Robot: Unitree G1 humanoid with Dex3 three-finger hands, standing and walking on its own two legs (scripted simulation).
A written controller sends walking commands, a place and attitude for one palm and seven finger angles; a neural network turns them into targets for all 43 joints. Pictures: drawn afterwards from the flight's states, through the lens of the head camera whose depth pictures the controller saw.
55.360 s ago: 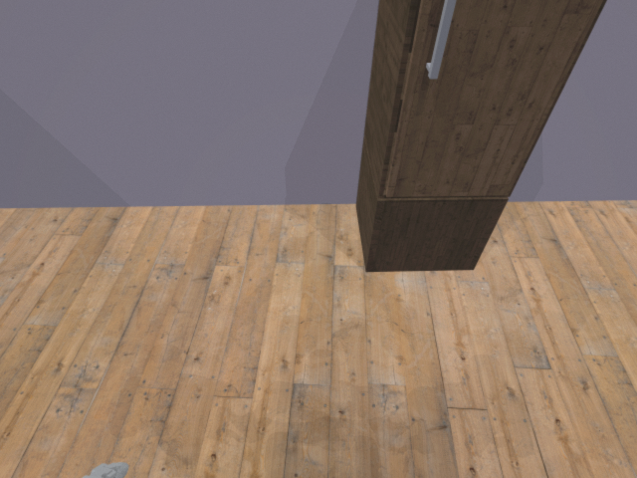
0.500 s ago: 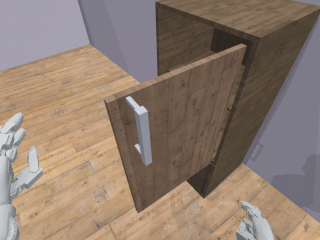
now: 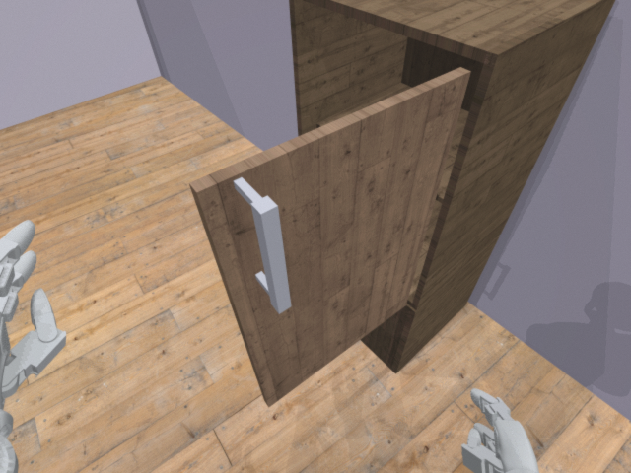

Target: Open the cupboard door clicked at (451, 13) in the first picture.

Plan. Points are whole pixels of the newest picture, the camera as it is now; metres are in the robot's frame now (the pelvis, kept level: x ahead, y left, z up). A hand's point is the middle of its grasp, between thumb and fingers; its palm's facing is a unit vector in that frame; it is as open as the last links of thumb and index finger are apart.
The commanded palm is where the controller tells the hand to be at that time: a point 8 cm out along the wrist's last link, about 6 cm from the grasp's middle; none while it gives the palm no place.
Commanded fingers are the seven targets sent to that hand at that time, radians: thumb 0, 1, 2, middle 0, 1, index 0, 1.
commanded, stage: step back with the hand held close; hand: left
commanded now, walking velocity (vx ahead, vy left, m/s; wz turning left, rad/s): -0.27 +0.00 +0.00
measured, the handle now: (264, 251) +0.32 +0.09 +0.15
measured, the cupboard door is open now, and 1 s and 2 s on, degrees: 86 86 86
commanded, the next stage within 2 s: stop stepping back and stand still in 0.72 s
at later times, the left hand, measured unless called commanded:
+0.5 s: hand out of the picture +0.09 +0.29 +0.15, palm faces +0.46 -0.75 -0.48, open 7.4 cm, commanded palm +0.04 +0.32 +0.17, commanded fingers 0.00 0.90 0.90 -0.20 -0.30 -0.20 -0.30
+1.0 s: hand out of the picture -0.01 +0.26 +0.16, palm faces +0.36 -0.80 -0.48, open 7.4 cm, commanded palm -0.08 +0.31 +0.17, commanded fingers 0.00 0.90 0.90 -0.20 -0.30 -0.20 -0.30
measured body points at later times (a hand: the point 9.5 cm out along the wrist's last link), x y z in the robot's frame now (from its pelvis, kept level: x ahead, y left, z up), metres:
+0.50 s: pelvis -0.10 +0.02 -0.02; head -0.09 +0.02 +0.42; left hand +0.06 +0.32 +0.18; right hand +0.07 -0.21 -0.11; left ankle +0.00 +0.12 -0.74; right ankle -0.02 -0.12 -0.74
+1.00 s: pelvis -0.23 +0.01 -0.02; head -0.20 +0.03 +0.43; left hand -0.04 +0.30 +0.18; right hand -0.06 -0.21 -0.10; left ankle -0.06 +0.12 -0.74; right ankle -0.35 -0.08 -0.75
